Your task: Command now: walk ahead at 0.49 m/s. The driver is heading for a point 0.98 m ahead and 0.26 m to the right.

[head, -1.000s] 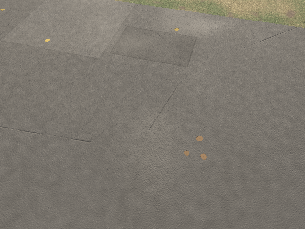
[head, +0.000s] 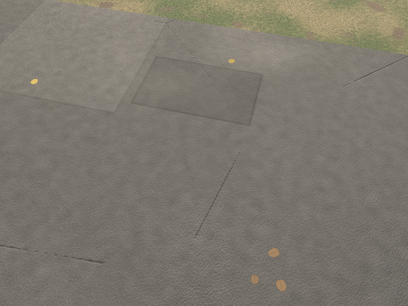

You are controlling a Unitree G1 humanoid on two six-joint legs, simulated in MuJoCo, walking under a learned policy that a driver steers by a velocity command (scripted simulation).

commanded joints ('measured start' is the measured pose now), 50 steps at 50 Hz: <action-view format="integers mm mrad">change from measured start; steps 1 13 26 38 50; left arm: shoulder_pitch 73 -323 -73 65 79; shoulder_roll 48 37 110 166 106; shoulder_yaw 19 -3 41 65 37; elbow -39 -204 -241 -218 -277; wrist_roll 5 1 30 4 17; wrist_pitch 15 11 17 67 145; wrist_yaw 6 -46 -37 20 41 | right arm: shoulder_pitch -13 177 24 -213 -139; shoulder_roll -90 -162 -165 -128 -128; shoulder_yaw -12 -22 -18 -16 -6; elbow -31 54 -98 -233 -212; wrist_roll -1 4 0 -5 -31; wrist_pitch -24 5 -41 -9 58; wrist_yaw -4 -48 -42 -39 -41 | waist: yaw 38 -75 -4 43 37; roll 98 54 28 -71 169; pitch -31 53 -96 -83 -122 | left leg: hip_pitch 47 303 -373 -180 -24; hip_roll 273 300 183 28 256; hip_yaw -275 -24 -160 -138 -285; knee -279 -272 755 95 -103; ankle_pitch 49 197 -171 236 182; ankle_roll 170 102 -52 -112 135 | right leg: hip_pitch -108 -248 348 245 2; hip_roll -85 -12 -105 3 80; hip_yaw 38 -21 338 262 38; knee -50 -592 -954 -797 -102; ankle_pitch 64 401 304 467 -186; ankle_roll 12 3 -239 -100 127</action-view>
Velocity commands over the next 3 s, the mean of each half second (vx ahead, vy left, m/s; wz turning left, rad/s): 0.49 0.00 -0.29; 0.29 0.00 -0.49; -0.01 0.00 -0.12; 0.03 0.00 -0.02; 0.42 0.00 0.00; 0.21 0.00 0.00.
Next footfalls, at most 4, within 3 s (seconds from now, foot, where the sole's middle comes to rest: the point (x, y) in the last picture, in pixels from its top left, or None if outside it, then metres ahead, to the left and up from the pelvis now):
0.38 right None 0.40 -0.15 -0.78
0.84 left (222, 242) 0.70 -0.05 -0.78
1.20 right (283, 287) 0.54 -0.24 -0.78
1.84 right None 0.45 -0.18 -0.78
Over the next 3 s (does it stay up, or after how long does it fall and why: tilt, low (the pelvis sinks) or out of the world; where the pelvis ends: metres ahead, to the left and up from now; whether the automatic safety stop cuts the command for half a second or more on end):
stays up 0.91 -0.27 -0.01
